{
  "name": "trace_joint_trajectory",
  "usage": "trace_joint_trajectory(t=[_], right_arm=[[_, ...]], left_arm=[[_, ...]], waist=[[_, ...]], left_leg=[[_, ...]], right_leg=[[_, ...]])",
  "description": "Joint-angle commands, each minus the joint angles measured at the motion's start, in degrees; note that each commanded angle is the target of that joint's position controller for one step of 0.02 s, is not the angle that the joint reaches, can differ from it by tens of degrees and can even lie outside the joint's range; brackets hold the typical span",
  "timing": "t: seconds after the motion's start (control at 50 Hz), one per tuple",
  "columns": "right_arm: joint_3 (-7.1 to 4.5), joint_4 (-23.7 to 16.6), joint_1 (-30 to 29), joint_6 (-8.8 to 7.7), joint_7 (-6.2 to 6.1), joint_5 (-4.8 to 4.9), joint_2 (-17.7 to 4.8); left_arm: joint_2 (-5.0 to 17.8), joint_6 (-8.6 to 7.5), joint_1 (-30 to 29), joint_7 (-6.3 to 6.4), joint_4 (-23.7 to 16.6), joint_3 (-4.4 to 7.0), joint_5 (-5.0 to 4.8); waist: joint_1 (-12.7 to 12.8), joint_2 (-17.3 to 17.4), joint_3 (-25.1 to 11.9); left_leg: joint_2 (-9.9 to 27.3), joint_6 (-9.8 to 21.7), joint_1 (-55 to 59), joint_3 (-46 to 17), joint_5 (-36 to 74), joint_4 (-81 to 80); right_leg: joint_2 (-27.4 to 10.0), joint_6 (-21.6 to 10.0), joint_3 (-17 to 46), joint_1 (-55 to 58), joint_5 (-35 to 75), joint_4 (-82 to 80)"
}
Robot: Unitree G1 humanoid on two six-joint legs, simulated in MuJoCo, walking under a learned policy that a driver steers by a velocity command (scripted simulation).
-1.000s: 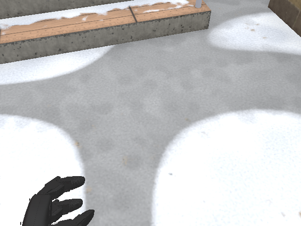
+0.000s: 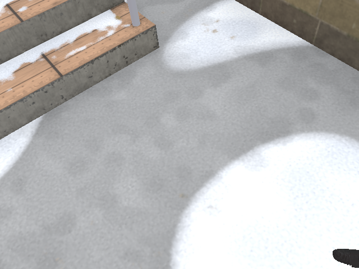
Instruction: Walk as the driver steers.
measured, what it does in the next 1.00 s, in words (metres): steps on the spot, turning right: left foot, then right foot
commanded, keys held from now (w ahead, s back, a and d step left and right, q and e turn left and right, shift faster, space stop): e+shift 0.98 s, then shift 0.02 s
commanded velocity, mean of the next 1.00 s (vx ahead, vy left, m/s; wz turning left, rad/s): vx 0.01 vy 0.00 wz -0.99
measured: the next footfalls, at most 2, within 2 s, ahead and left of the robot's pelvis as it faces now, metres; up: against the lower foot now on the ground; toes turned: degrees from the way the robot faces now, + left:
left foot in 0.24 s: +0.13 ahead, +0.14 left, +0.00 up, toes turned -23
right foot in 0.68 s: -0.01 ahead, -0.11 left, +0.00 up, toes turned -45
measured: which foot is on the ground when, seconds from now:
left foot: up 0.00-0.22, down 0.24-0.68, up 0.70-1.00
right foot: down 0.00-0.24, up 0.26-0.66, down 0.68-1.00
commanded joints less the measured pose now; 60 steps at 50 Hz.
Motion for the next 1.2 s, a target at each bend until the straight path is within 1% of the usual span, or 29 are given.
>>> trace_joint_trajectory(t=[0.02,0.14,0.2,0.22,0.24,0.26,0.28,0.3,0.34,0.42,0.52,0.58,0.64,0.66,0.68,0.7,0.72,0.74,0.76,0.78,0.8,0.84,0.98,1.06,1.12,1.14,1.16,1.18,1.2], right_arm=[[-0.76,-3.03,-1.07,-0.72,0.26,0.41,-3.47],[-1.16,-2.78,-0.43,-1.86,1.2,0.69,-4.8],[-1.93,-1.87,3.61,-2.36,1.72,0.85,-6.14],[-2.44,-1.24,5.67,-2.3,1.62,0.7,-7.09],[-2.97,-1.78,5.61,-1.73,1.31,0.0,-9.94],[-3.01,-2.32,4.32,-1.08,1.04,-1.76,-12.22],[-2.61,-3.81,2.29,-1.42,0.77,-2.38,-9.36],[-1.76,-4.99,-0.39,-1.29,0.11,-1.73,-6.52],[-0.98,-5.82,-1.45,-0.6,-1.15,-0.49,-5.01],[-0.95,-5.0,4.25,0.35,-1.69,-1.26,-6.73],[-2.09,-4.61,5.75,0.93,-0.36,-1.05,-9.77],[-2.68,-4.5,4.37,0.74,0.79,-0.22,-10.85],[-3.08,-3.88,4.4,0.04,1.87,1.6,-10.86],[-3.01,-3.6,3.93,0.03,2.01,2.31,-10.11],[-2.5,-2.39,6.4,-0.07,2.36,2.31,-7.7],[-1.67,-3.94,6.44,-0.17,2.47,0.23,-5.06],[-0.58,-8.58,3.42,-0.6,1.95,-1.73,-2.78],[-1.42,-8.46,-0.88,-0.66,1.4,-1.29,-6.39],[-1.39,-9.01,-2.39,-0.93,1.05,-0.12,-6.4],[-1.6,-7.9,-0.82,-1.04,0.45,-0.3,-6.63],[-1.88,-7.5,0.33,-0.94,0.04,-0.79,-7.66],[-1.81,-6.47,2.4,-0.9,0.36,-0.89,-7.19],[-0.69,-6.5,0.61,-0.82,0.93,-0.09,-4.87],[-0.62,-6.14,2.04,-1.18,1.52,0.06,-5.37],[-0.18,-5.48,5.5,-1.81,2.46,-0.01,-4.74],[0.55,-5.55,5.67,-2.09,2.88,-0.74,-3.09],[1.08,-6.28,4.2,-2.22,3.0,-2.1,-3.78],[1.71,-6.93,-0.26,-2.1,2.86,-2.68,-4.81],[2.01,-7.06,-1.33,-2.01,2.83,-1.78,-3.31]], left_arm=[[10.25,-0.18,-2.1,0.69,-5.56,3.18,-0.01],[10.34,0.77,-3.15,-0.12,-6.89,3.4,-0.05],[10.2,1.13,-5.49,-0.59,-7.74,3.31,-0.71],[9.31,1.23,-5.75,-0.73,-7.88,2.96,-1.1],[5.83,1.39,-0.98,-1.0,-7.06,2.01,-0.87],[6.61,0.98,-0.21,-1.09,-8.3,2.25,-1.49],[12.01,0.21,-0.65,-1.38,-7.68,3.71,-0.4],[13.53,0.31,-0.33,-1.58,-6.26,4.3,-0.49],[10.84,1.26,1.21,-1.55,-4.71,3.7,-0.18],[7.03,1.09,-3.42,-1.88,-7.02,1.93,-1.27],[4.93,0.91,-5.2,-2.52,-8.01,0.91,-0.52],[5.15,1.42,-4.11,-2.99,-7.23,1.13,-0.54],[5.82,2.61,-2.85,-3.6,-6.91,1.98,-0.77],[6.06,2.81,-0.39,-3.6,-6.03,2.55,-0.78],[8.31,2.74,4.29,-2.91,-4.27,3.86,-0.52],[16.19,2.29,9.02,-1.85,-4.04,6.26,-0.72],[20.63,0.66,5.14,-2.01,-6.19,6.12,1.21],[15.96,-1.08,4.77,-2.93,-6.44,5.32,1.66],[14.34,-2.09,4.13,-2.77,-5.16,4.47,1.23],[12.69,-2.2,1.35,-2.25,-4.93,4.06,-0.03],[11.3,-1.79,-1.65,-1.71,-5.42,3.36,-0.81],[10.81,-1.33,-4.19,-0.83,-6.4,2.82,-0.04],[11.96,-0.43,-3.93,0.04,-5.89,3.23,-0.35],[10.32,-0.05,-4.6,-0.47,-5.79,2.27,0.33],[6.67,-0.08,-6.18,-0.89,-5.24,0.32,0.52],[3.39,-0.36,-5.09,-1.03,-4.17,-0.97,0.9],[-0.51,-0.83,-0.18,-1.16,-2.27,-2.12,2.52],[1.69,-1.17,6.11,-1.25,-1.09,-1.41,3.14],[4.28,-1.52,2.87,-0.95,-1.13,-0.78,3.45]], waist=[[-0.82,-7.88,-10.6],[0.32,-10.56,-9.58],[-1.63,-10.56,-9.35],[-2.48,-8.46,-9.59],[0.1,1.28,-12.25],[1.88,15.4,-9.42],[1.33,12.91,-6.93],[1.61,9.19,-5.73],[1.04,5.84,-4.22],[-3.1,6.83,-3.75],[-4.43,7.92,-6.16],[-3.34,8.51,-6.46],[-1.59,8.8,-7.16],[0.36,7.8,-7.77],[2.23,3.05,-9.13],[3.18,-12.52,-8.32],[0.12,-21.72,-13.09],[4.15,-12.3,-14.9],[2.7,-10.58,-11.92],[0.67,-6.71,-9.77],[-0.86,-7.05,-8.71],[-2.49,-7.92,-9.79],[-1.3,-9.09,-9.25],[-0.08,-11.24,-10.75],[-1.24,-10.95,-11.19],[-1.96,-9.02,-10.61],[0.82,-0.89,-11.08],[7.08,8.06,-7.69],[5.59,9.97,-4.97]], left_leg=[[-1.24,-0.87,-2.08,-1.38,1.04,-5.85],[-2.04,0.14,5.46,-2.4,-0.25,-15.77],[-1.42,1.49,14.92,-1.27,3.94,-27.45],[1.42,2.54,21.24,-1.37,9.67,-33.47],[12.55,6.83,29.57,-9.59,10.99,-34.8],[21.68,15.11,28.06,-21.99,16.61,-37.91],[24.96,18.09,24.67,-23.48,15.6,-38.55],[21.78,16.39,23.19,-16.66,12.74,-37.59],[16.77,13.6,23.2,-7.99,10.85,-36.62],[16.77,15.41,29.01,0.28,18.36,-37.63],[19.8,16.01,31.84,7.03,23.32,-37.18],[20.48,14.38,28.9,11.96,25.21,-35.8],[22.31,11.57,29.87,14.0,26.11,-31.21],[21.63,9.29,28.32,16.02,24.75,-26.92],[18.54,5.81,22.97,18.96,21.05,-18.18],[11.85,0.53,4.86,22.18,-2.86,0.07],[4.62,-2.22,-10.38,12.66,-21.31,13.35],[5.02,-1.35,-11.78,5.24,-19.1,18.5],[5.38,0.44,-11.99,3.53,-13.83,17.72],[6.43,1.02,-11.7,2.59,-8.85,14.93],[6.46,1.0,-10.06,2.18,-5.49,12.27],[4.09,0.12,-5.01,2.54,-1.11,10.98],[-1.07,-1.56,0.07,0.3,1.37,-6.26],[-0.09,-0.72,5.89,1.0,0.44,-11.08],[2.39,1.57,15.25,3.69,6.19,-20.5],[4.03,2.71,21.25,2.65,15.37,-29.15],[10.4,4.9,25.65,-6.66,26.09,-33.04],[15.55,12.17,20.55,-13.55,31.0,-32.45],[15.87,15.69,14.88,-17.54,20.04,-34.81]], right_leg=[[-11.91,-6.94,19.4,13.32,2.07,-6.66],[-10.03,-6.72,25.72,11.74,2.28,-5.0],[-7.29,-4.91,27.48,8.81,1.76,-2.86],[-4.71,-3.01,25.66,5.28,-3.74,0.04],[0.46,-0.22,18.54,-1.14,-21.82,10.05],[7.17,2.88,5.72,-11.12,-28.25,23.05],[1.55,5.33,4.55,-14.3,-24.62,33.24],[-0.64,6.15,2.99,-13.95,-20.19,37.02],[-2.16,7.56,0.53,-15.8,-14.09,43.91],[-7.11,9.92,-6.09,-20.18,-11.0,40.06],[-10.68,10.35,-9.01,-14.75,-11.62,28.41],[-9.74,8.56,-12.42,-6.83,-10.72,20.34],[-8.54,5.32,-13.92,-0.74,-9.72,10.61],[-7.25,3.52,-14.57,4.33,-5.99,4.42],[-5.81,0.84,-12.34,13.76,0.56,-1.36],[-16.38,-4.76,5.8,26.42,25.09,-5.05],[-26.51,-16.78,25.41,28.73,30.25,-4.1],[-25.6,-17.07,22.06,27.49,24.97,-6.28],[-22.45,-13.98,18.05,24.86,19.75,-6.95],[-19.41,-10.83,14.93,22.53,14.88,-6.79],[-18.13,-9.31,13.15,19.56,14.7,-6.63],[-15.45,-8.73,11.5,15.31,18.12,-6.22],[-11.75,-7.32,17.73,12.32,10.53,-3.61],[-12.19,-7.0,19.68,11.8,16.28,0.09],[-11.86,-5.81,18.22,9.89,16.92,2.76],[-9.73,-3.27,16.33,7.9,10.36,2.56],[-4.3,0.54,10.79,6.68,-3.47,7.55],[-0.43,4.13,5.6,7.26,-18.57,8.74],[-2.61,6.11,3.11,9.23,-14.48,5.57]])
